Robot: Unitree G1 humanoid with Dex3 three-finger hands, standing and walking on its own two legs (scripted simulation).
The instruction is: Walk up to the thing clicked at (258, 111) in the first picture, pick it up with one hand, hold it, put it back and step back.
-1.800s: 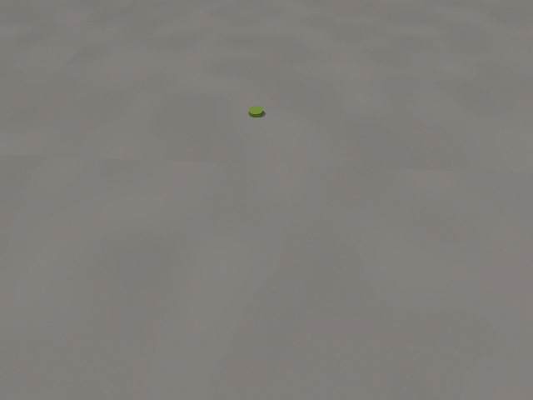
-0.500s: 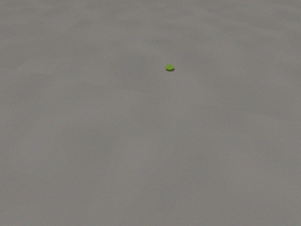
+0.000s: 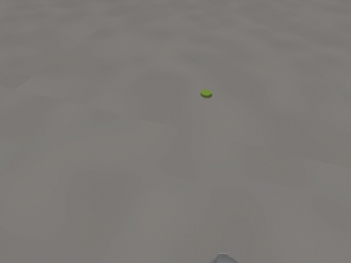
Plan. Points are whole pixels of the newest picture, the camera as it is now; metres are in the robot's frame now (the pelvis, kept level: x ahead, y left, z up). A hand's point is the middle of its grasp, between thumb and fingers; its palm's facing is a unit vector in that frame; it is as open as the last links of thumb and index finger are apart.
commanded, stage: walk up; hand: left
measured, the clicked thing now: (205, 93) +1.71 -0.34 -0.76
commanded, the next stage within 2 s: none
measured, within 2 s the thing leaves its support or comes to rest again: neither
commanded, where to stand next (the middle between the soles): +1.37 -0.65 m, yaw +14 degrees
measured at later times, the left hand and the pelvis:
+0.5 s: hand (116, 220) +0.30 +0.18 -0.17, palm faces +0.11 -0.94 -0.32, open 7.4 cm; pelvis +0.31 -0.10 -0.02, yaw +5 degrees
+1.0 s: hand (162, 127) +0.64 +0.05 -0.13, palm faces +0.10 -0.92 -0.38, open 7.4 cm; pelvis +0.56 -0.24 -0.02, yaw +6 degrees
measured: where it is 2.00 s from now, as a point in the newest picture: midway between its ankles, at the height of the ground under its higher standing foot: (234, 154)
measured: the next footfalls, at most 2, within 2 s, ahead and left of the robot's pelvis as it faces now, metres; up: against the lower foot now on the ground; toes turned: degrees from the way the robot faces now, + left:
right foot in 0.08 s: +0.24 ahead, -0.19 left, +0.00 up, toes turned -4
left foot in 0.50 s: +0.47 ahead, +0.01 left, +0.00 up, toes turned +12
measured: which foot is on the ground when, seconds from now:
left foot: down 0.00-0.12, up 0.14-0.48, down 0.50-0.90, up 0.92-1.00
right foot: up 0.00-0.06, down 0.08-0.52, up 0.54-0.86, down 0.88-1.00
